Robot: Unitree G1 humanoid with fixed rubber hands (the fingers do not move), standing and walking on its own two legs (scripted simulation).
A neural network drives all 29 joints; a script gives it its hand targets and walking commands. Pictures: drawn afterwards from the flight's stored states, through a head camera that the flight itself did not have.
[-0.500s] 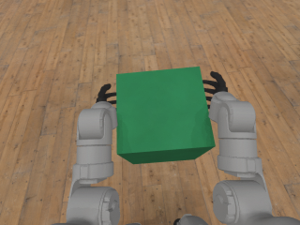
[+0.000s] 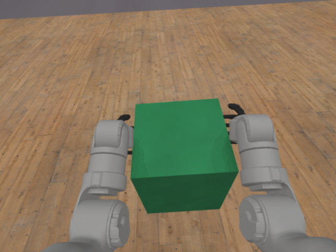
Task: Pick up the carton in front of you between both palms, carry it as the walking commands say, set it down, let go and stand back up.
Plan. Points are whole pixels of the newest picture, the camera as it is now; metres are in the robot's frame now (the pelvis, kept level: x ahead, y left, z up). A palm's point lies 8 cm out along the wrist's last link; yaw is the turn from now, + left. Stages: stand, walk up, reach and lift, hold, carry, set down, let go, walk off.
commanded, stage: carry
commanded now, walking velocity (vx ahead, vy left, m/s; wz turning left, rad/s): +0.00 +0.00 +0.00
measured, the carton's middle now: (180, 160) +0.35 +0.00 +0.03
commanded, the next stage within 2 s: none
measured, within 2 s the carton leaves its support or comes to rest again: neither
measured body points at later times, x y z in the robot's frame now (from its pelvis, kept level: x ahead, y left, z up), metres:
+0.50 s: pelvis -0.03 +0.00 +0.00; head -0.06 +0.01 +0.45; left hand +0.33 +0.15 +0.12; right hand +0.34 -0.14 +0.14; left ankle -0.01 +0.08 -0.73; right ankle +0.04 -0.11 -0.73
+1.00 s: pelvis -0.03 +0.00 +0.00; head -0.05 +0.01 +0.45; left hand +0.33 +0.15 +0.12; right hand +0.34 -0.14 +0.14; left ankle -0.01 +0.08 -0.73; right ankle +0.04 -0.11 -0.73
